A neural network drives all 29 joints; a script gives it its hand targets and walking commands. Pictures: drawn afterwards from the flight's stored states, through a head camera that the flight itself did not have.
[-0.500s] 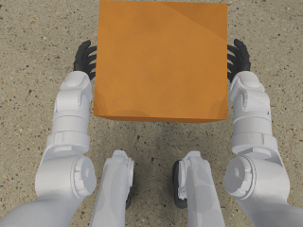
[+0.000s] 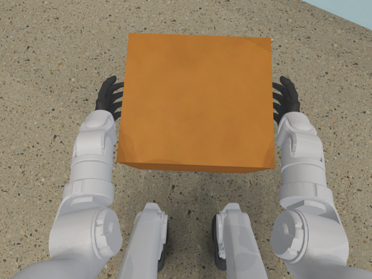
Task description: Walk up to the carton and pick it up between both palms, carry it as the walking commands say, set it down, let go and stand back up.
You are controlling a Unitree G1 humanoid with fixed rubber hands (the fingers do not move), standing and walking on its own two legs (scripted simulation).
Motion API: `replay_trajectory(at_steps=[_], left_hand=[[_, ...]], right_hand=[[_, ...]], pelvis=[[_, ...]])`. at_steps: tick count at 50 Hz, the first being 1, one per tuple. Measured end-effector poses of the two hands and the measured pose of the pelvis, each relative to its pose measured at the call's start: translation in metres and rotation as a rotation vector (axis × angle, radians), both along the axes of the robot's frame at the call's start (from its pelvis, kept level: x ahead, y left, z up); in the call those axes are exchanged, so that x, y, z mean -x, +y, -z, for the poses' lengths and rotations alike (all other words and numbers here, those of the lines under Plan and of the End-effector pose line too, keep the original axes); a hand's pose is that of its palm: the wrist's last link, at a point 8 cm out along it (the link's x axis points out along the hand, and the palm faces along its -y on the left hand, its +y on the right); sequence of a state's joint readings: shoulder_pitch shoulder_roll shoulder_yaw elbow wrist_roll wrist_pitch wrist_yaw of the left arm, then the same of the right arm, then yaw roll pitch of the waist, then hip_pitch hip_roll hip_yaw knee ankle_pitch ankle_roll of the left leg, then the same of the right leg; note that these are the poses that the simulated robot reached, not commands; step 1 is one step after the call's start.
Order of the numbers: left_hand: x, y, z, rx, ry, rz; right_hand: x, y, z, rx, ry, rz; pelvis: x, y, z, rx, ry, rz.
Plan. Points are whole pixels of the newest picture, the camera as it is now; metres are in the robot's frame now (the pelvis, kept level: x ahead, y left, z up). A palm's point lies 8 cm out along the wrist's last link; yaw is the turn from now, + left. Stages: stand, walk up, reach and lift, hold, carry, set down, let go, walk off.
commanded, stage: reach and lift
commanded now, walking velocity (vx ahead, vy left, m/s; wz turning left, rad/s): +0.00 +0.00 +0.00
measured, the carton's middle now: (195, 113) +0.49 -0.01 -0.11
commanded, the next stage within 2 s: none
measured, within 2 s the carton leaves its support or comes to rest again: neither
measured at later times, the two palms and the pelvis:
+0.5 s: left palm (88, 108) +0.44 +0.19 +0.03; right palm (301, 112) +0.43 -0.19 +0.02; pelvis +0.02 +0.00 +0.07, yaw +0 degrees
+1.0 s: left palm (61, 96) +0.42 +0.19 +0.11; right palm (332, 97) +0.42 -0.19 +0.11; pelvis +0.04 +0.00 +0.14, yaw +0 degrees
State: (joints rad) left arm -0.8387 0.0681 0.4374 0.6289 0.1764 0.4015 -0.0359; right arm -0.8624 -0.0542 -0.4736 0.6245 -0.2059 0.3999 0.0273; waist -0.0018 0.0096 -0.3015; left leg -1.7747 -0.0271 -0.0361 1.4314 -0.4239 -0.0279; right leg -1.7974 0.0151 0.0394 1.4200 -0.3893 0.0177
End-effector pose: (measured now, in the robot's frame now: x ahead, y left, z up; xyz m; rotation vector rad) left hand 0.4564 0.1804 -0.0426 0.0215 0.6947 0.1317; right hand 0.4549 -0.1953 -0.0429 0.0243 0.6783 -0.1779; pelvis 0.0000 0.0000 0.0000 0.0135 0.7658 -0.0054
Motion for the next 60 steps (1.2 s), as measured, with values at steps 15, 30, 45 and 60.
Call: replay_trajectory(at_steps=[15, 30, 45, 60], left_hand=[[0.012, 0.001, -0.044, 0.014, 0.006, -0.015], [0.022, 0.005, -0.084, 0.012, 0.001, -0.004], [0.035, 0.005, -0.136, 0.013, 0.005, -0.010], [0.041, 0.007, -0.181, 0.003, -0.002, -0.006]], right_hand=[[0.010, 0.001, -0.046, 0.004, 0.006, -0.004], [0.025, 0.005, -0.085, 0.007, 0.004, 0.009], [0.038, 0.006, -0.135, 0.010, 0.011, 0.008], [0.047, 0.006, -0.175, 0.005, 0.010, -0.026]], pelvis=[[-0.016, -0.003, -0.042, 0.003, -0.047, 0.000], [-0.026, 0.004, -0.081, 0.010, -0.112, -0.005], [-0.033, 0.006, -0.123, 0.007, -0.224, 0.001], [-0.046, 0.001, -0.158, 0.010, -0.339, 0.003]])
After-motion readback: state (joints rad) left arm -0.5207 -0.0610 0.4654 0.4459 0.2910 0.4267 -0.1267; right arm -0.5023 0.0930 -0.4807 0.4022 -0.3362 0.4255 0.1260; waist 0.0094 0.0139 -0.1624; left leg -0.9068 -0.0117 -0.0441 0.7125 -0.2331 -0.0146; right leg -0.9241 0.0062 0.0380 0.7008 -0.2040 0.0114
